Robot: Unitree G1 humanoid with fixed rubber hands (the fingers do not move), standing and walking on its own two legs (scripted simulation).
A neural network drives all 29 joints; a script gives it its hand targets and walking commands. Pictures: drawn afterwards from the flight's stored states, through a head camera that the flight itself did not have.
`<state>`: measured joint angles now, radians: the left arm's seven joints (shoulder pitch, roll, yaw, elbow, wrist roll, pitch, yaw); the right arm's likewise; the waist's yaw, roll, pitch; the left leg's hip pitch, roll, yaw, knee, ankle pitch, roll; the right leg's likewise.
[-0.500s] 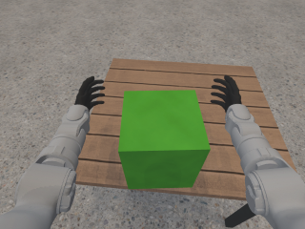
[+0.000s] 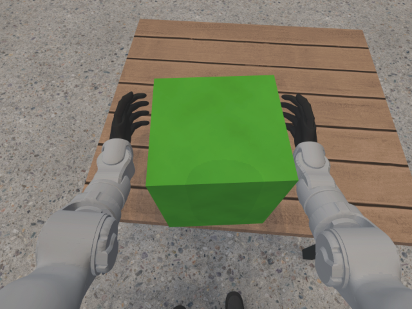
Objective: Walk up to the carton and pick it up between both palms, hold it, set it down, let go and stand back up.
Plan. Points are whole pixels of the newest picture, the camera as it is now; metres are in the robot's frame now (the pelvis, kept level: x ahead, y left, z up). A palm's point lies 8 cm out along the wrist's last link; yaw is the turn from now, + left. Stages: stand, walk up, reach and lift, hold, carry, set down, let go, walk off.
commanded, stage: reach and lift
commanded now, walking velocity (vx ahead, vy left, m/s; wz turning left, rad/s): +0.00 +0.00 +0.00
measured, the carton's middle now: (215, 160) +0.42 -0.03 -0.01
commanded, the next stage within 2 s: none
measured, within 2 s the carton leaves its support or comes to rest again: neither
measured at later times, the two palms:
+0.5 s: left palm (122, 136) +0.45 +0.15 +0.04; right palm (287, 133) +0.44 -0.16 +0.04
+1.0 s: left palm (123, 135) +0.45 +0.15 +0.04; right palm (287, 137) +0.43 -0.16 +0.05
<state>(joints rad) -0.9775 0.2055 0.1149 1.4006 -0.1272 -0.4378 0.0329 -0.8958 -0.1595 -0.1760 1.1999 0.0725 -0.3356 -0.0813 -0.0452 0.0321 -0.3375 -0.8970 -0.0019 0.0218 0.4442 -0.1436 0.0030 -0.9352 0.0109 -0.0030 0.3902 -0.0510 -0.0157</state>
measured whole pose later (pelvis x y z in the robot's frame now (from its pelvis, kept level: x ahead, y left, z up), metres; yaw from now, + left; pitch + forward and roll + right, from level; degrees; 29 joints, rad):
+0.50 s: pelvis +0.02 -0.01 +0.02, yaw +0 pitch +26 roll +1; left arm -0.87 0.08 0.47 1.25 0.22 -0.38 0.04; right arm -0.80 0.03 -0.44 1.05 -0.27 -0.29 -0.12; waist -0.02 0.00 -0.24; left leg -0.62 0.00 0.02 0.25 -0.09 0.00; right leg -0.67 0.02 0.00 0.22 -0.01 -0.02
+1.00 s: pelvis +0.03 +0.00 +0.03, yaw +3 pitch +21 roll +0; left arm -0.77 -0.02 0.54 1.03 0.44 -0.31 -0.01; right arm -0.70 0.13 -0.67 0.85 -0.57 -0.30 -0.01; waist -0.08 0.03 -0.15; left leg -0.49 -0.01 -0.05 0.21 -0.09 0.00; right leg -0.48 0.00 -0.07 0.11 0.00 -0.01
